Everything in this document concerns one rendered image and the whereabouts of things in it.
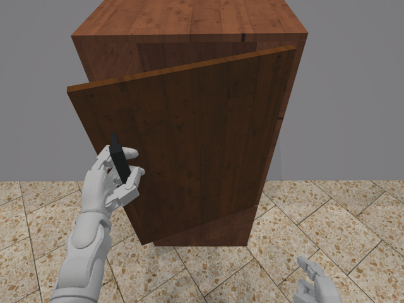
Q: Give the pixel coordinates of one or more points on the robot left forearm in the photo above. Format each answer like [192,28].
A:
[81,273]

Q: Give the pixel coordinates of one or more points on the handle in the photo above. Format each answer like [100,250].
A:
[119,159]

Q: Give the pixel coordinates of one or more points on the cupboard door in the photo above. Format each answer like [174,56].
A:
[203,132]

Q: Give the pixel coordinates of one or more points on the robot right hand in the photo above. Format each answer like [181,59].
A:
[324,289]

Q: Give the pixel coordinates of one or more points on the robot left hand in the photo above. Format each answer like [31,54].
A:
[99,184]

